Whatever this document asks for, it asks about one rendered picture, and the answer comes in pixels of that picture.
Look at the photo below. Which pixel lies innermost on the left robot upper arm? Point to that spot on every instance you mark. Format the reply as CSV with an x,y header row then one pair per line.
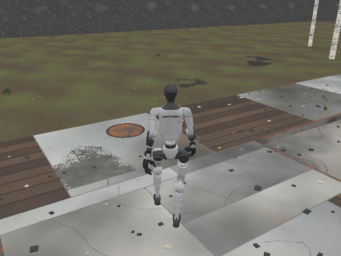
x,y
152,122

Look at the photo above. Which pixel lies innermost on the robot left hand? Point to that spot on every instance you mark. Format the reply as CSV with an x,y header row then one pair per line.
x,y
145,165

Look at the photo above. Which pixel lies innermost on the robot right forearm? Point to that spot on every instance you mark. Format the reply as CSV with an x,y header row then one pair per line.
x,y
192,140

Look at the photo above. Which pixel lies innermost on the robot left forearm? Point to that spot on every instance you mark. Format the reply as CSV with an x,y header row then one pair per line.
x,y
148,147

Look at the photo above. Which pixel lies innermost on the right robot upper arm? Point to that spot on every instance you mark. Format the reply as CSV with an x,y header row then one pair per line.
x,y
189,120

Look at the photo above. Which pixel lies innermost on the right robot shin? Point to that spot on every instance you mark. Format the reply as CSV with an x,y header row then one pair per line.
x,y
178,202

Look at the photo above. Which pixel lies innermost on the robot right hand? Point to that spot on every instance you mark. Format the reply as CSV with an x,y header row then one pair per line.
x,y
188,149

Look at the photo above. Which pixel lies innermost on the humanoid robot torso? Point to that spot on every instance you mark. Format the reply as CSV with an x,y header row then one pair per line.
x,y
170,127

